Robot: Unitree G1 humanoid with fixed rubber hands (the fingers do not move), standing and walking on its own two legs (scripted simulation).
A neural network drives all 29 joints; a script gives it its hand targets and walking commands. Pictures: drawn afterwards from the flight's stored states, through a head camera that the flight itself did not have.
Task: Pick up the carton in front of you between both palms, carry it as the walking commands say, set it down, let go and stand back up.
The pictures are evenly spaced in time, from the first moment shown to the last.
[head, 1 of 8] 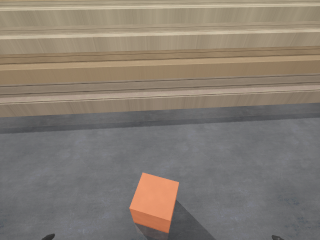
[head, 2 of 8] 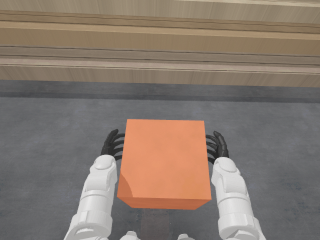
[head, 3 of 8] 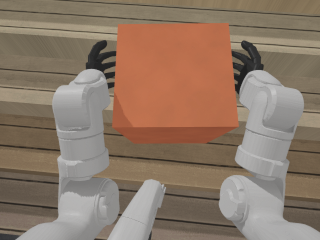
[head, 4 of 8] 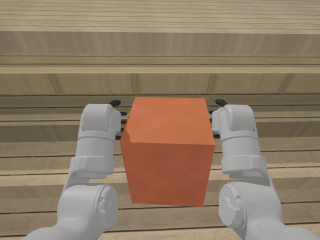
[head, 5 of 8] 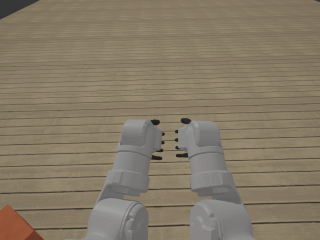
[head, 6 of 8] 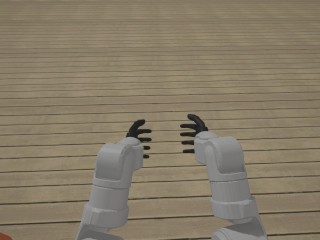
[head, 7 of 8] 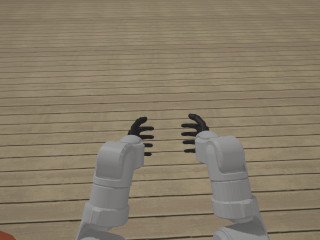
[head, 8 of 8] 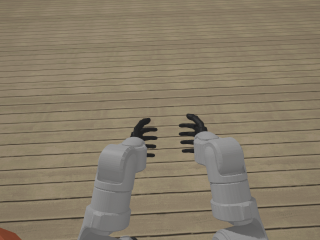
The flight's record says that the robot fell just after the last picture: no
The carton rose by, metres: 2.17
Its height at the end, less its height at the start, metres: +1.45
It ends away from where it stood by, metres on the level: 4.27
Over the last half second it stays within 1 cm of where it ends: yes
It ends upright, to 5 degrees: no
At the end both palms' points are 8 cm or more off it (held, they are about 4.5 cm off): yes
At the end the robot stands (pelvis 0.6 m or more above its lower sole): yes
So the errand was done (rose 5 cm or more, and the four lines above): no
